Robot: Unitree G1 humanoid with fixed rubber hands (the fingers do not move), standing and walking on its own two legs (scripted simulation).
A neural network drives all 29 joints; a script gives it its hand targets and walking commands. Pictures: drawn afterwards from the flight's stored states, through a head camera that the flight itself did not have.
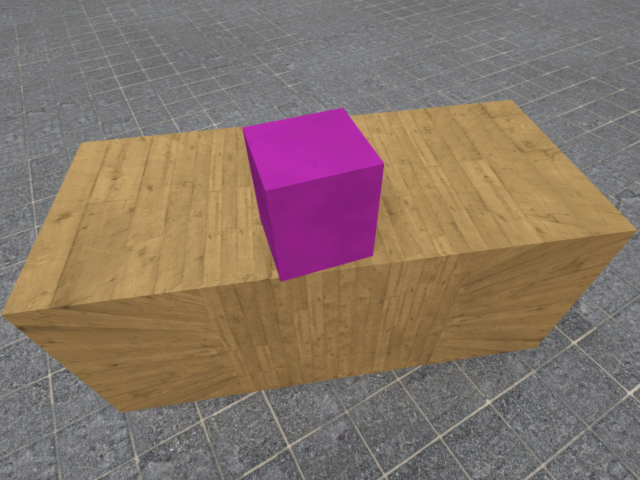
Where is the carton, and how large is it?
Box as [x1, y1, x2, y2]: [242, 108, 383, 281]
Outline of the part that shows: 343,108 242,127 261,222 281,281 372,255 383,162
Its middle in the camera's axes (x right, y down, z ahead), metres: -0.02 -0.09 +0.80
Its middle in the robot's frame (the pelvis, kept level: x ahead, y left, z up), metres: +0.66 +0.04 -0.06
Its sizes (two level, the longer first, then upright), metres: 0.210 0.200 0.250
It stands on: a pedestal, 0.59 m high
